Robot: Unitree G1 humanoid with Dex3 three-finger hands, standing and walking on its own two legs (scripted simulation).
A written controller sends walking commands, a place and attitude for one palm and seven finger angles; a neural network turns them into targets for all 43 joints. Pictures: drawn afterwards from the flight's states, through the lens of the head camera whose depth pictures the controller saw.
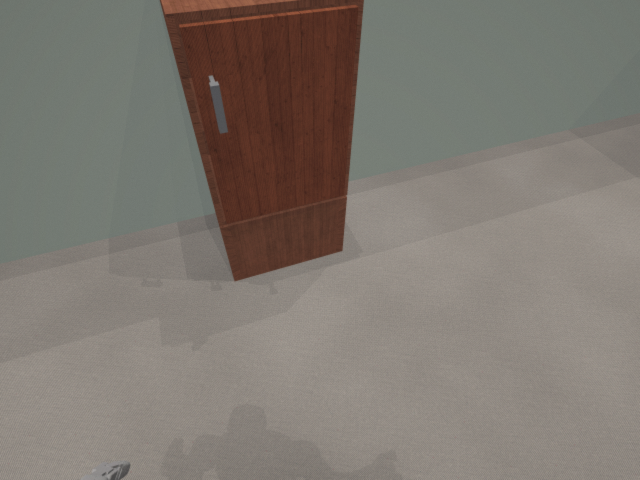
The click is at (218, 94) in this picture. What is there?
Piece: cupboard door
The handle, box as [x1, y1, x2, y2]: [209, 75, 227, 133]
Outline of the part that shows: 211,75 209,76 209,84 218,128 220,133 226,132 227,129 219,86 217,81 215,82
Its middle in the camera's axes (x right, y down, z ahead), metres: -0.25 -0.32 +0.93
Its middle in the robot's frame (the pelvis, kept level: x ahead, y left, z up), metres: +0.91 +0.30 +0.00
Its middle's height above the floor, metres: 0.76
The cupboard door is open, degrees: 0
